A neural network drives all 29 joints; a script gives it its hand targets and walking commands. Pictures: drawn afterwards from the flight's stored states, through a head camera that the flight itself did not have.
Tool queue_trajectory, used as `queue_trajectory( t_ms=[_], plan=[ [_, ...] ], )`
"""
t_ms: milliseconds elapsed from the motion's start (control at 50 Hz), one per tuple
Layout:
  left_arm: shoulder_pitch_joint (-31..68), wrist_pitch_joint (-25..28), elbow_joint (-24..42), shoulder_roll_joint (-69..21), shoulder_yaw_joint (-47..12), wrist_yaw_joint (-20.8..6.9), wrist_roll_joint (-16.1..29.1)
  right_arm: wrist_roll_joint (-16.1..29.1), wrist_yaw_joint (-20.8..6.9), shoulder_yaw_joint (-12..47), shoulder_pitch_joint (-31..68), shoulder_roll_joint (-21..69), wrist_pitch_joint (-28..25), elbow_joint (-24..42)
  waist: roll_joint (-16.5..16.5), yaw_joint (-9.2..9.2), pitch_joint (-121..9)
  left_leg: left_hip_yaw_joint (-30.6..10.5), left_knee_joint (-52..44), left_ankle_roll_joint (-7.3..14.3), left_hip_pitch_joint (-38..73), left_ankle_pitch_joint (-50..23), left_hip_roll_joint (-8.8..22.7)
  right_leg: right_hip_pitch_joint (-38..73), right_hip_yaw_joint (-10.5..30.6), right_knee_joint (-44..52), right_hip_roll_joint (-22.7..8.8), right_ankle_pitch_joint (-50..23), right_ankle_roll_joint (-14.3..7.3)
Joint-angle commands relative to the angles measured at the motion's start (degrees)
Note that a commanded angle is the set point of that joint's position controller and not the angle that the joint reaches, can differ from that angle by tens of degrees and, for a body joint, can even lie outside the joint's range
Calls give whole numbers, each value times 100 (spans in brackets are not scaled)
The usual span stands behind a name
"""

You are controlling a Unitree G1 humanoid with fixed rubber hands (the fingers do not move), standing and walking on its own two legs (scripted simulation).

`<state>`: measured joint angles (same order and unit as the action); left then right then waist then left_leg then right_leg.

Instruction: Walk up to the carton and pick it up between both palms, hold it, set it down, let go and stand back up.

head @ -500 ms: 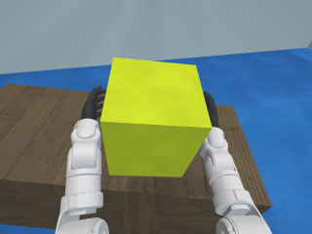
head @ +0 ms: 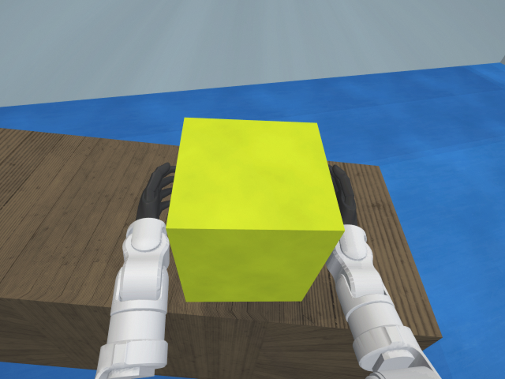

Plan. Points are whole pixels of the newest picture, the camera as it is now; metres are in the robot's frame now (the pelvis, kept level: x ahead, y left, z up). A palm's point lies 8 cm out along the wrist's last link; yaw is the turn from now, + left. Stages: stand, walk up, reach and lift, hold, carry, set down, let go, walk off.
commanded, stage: set down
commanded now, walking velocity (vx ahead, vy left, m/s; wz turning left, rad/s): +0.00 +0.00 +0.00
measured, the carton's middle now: (248, 217) +0.36 -0.01 +0.08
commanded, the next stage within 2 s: none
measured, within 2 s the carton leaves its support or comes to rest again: neither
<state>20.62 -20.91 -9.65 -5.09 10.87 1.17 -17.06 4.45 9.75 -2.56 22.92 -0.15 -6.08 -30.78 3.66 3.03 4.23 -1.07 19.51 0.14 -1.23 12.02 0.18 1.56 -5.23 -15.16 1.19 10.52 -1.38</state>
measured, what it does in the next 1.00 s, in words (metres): stands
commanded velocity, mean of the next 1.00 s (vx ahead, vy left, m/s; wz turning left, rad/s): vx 0.00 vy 0.00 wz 0.00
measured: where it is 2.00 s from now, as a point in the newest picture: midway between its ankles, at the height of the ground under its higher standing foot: outside the picture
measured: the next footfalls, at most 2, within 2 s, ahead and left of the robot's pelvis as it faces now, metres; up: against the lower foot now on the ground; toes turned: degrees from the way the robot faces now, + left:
none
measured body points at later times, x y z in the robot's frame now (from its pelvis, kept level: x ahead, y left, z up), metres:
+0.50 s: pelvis +0.00 +0.00 +0.00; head +0.00 +0.02 +0.45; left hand +0.37 +0.13 +0.08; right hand +0.35 -0.17 +0.08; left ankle -0.01 +0.11 -0.75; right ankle -0.02 -0.10 -0.75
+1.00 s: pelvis +0.00 -0.01 +0.00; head +0.03 +0.00 +0.45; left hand +0.38 +0.12 +0.03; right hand +0.36 -0.18 +0.05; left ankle -0.01 +0.11 -0.75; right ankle -0.02 -0.10 -0.75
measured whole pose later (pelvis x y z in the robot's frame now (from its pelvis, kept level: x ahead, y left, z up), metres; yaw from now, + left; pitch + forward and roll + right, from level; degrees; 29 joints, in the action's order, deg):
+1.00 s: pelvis +0.00 -0.01 +0.00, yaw -1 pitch +3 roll -1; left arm 28.4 3.5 -42.7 -5.0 17.6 3.5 -17.8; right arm -9.9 6.3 -17.3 28.9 2.3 -21.4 -52.2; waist 1.1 1.7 -0.7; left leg -0.7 18.2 -0.7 -11.5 10.1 1.0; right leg -9.2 -5.0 -14.5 2.0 8.8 -2.4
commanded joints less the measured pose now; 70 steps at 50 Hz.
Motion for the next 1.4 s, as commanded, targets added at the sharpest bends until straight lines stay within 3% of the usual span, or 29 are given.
queue_trajectory(
  t_ms=[0, 180, 480, 780, 1040, 1380],
  plan=[
    [2865, 321, 696, -2786, -2773, -773, 441, -191, -583, 2231, 3711, 2555, -544, 1559, -439, 34, -2364, 177, -130, -161, 154, -2155, -52, 973, -82, -240, -70, -3116, 334],
    [3027, 643, 325, -2940, -2831, -674, 499, -410, -639, 2007, 3820, 2545, -767, 1354, -391, 93, -2525, 128, -105, -216, 149, -2046, -4, 748, -138, -237, -39, -2957, 310],
    [3307, 1209, -696, -3089, -2292, -554, 220, -760, -845, 1534, 3915, 2689, -1062, 331, -332, -100, -2621, 223, -246, -167, -105, -1765, 17, 723, -101, -184, -78, -2831, 322],
    [3934, 2325, -2013, -3297, -1809, -408, 36, -1526, -1000, 751, 4027, 3038, -1589, -911, -351, -112, -3008, 295, -287, -154, -540, -1590, 51, 588, -12, -193, -144, -2848, 289],
    [4180, 3386, -2962, -3329, -1412, -231, -150, -2074, -1049, 364, 3962, 3335, -2092, -1811, -382, -111, -3511, 301, -206, -186, -956, -1931, 86, 625, 112, -351, -182, -3511, 229],
    [4200, 4370, -3621, -3427, -1477, -26, -111, -2229, -1060, 424, 3644, 3550, -2397, -2423, -401, 2, -4397, 192, 25, -237, -1643, -2365, 91, 501, 315, -769, -247, -4608, 212]
  ],
)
